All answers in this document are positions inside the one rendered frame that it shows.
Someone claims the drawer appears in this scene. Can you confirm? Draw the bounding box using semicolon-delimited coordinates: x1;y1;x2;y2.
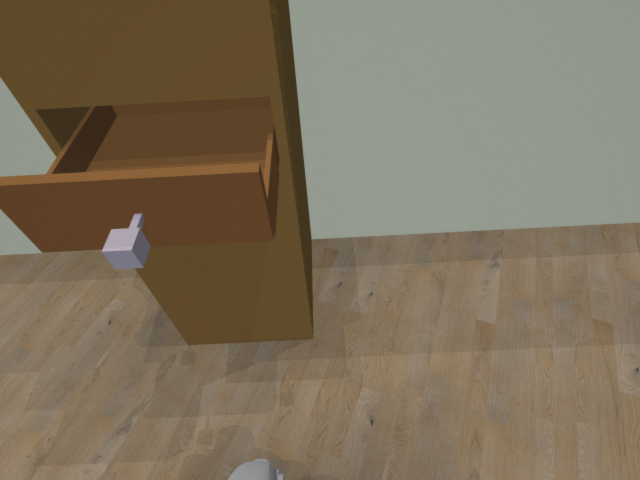
0;97;279;253

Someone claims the cabinet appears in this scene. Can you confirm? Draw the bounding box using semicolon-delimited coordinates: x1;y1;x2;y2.
0;0;313;345

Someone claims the handle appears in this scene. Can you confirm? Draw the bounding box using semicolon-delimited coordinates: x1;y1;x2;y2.
102;213;151;269

